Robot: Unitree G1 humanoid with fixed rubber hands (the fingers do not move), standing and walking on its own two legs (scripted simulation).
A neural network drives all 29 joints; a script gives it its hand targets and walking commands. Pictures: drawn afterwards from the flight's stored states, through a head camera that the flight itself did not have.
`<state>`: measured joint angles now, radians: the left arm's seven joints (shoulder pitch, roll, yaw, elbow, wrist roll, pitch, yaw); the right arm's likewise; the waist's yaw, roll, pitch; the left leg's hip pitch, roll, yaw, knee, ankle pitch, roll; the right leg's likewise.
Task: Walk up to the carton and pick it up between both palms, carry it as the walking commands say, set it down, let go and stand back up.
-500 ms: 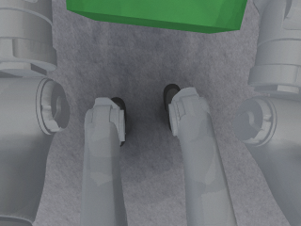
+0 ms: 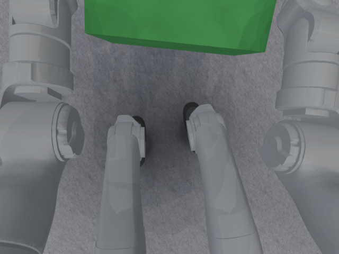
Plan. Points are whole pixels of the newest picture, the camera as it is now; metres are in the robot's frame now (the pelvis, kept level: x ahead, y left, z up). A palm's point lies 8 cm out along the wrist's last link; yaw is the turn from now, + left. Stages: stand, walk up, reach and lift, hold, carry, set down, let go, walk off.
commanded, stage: reach and lift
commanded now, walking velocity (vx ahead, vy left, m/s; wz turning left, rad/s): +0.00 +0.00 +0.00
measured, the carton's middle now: out of the picture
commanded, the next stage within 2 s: none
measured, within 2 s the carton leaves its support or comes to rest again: neither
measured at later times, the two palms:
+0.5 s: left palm out of the picture +0.56 +0.13 -0.04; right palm out of the picture +0.49 -0.24 -0.03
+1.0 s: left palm out of the picture +0.53 +0.14 +0.03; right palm out of the picture +0.47 -0.23 +0.04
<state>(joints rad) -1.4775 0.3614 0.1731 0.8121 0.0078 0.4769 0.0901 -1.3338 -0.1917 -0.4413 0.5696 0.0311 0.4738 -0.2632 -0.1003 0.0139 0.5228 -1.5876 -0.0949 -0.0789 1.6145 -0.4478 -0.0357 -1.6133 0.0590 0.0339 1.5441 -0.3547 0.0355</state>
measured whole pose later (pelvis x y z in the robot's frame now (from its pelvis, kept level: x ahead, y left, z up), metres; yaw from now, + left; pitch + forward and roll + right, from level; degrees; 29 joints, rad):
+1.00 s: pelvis +0.01 +0.01 +0.11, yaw +1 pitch +14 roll -2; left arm -1.19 0.27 0.17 0.76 0.03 0.45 0.10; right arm -1.06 -0.14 -0.38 0.54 0.00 0.46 -0.25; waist -0.11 0.03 0.49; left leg -1.10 -0.10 -0.11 1.18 -0.32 -0.01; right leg -1.10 0.05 0.05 1.08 -0.24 0.05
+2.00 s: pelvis +0.13 +0.01 +0.22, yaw +0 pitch +14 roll -1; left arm -0.38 -0.03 0.27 0.59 0.20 0.40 0.04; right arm -0.35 0.09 -0.42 0.47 -0.20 0.40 -0.08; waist -0.12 0.00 -0.15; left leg -0.49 -0.05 -0.11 0.45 -0.19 0.01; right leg -0.51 0.03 0.09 0.37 -0.11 0.03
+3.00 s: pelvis +0.14 +0.00 +0.24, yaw +0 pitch -4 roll +0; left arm -0.32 -0.04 0.28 0.48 0.26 0.68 -0.01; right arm -0.31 0.13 -0.40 0.37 -0.29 0.67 -0.09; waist -0.03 -0.02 -0.09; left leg -0.05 -0.04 -0.11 0.27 -0.15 0.01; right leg -0.08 0.02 0.08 0.25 -0.10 0.01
